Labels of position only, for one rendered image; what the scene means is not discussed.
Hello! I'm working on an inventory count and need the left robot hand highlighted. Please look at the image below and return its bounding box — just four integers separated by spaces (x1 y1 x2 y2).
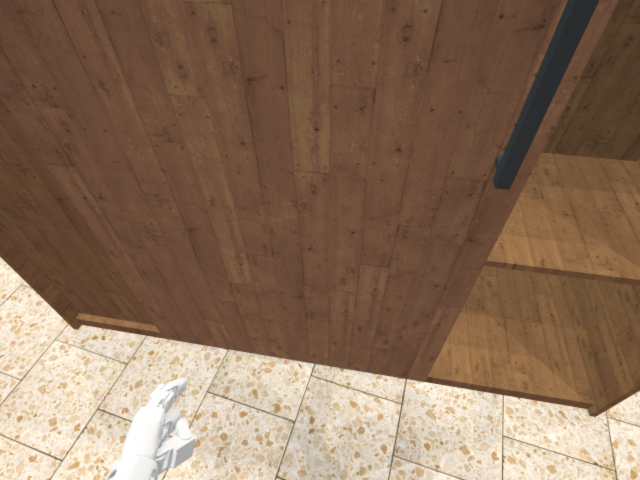
119 378 196 475

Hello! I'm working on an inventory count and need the handle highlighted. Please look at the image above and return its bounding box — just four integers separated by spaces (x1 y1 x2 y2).
493 0 599 190

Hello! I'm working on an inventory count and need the left robot forearm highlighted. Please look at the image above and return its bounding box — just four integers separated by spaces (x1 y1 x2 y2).
106 456 158 480

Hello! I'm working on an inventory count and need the wardrobe door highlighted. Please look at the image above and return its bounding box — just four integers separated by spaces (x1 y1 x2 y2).
0 98 154 325
0 0 619 382

